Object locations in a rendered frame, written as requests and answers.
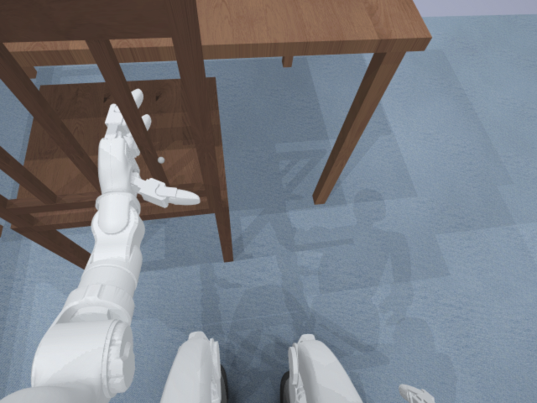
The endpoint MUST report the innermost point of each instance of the chair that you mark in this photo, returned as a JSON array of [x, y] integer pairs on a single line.
[[58, 182]]

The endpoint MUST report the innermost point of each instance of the table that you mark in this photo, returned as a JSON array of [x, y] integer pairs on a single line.
[[232, 29]]

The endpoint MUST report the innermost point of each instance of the robot right thigh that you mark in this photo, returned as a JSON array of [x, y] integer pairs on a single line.
[[315, 367]]

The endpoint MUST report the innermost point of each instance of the right robot hand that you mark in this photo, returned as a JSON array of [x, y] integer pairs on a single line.
[[414, 395]]

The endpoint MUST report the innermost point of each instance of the left robot hand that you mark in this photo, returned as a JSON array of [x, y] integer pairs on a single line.
[[116, 153]]

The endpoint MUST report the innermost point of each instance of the left robot forearm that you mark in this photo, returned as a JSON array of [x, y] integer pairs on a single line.
[[111, 275]]

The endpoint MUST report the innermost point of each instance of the robot right shin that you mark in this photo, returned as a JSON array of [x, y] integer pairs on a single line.
[[298, 395]]

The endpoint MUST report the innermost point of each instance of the robot left upper arm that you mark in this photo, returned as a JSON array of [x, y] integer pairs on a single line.
[[81, 362]]

